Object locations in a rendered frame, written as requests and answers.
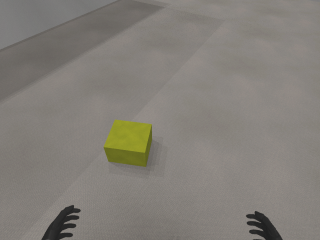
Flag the robot right hand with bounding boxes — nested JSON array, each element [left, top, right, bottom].
[[246, 211, 283, 240]]

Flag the robot left hand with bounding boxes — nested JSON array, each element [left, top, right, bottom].
[[41, 205, 81, 240]]

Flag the carton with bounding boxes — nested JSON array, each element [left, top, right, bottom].
[[103, 119, 152, 167]]

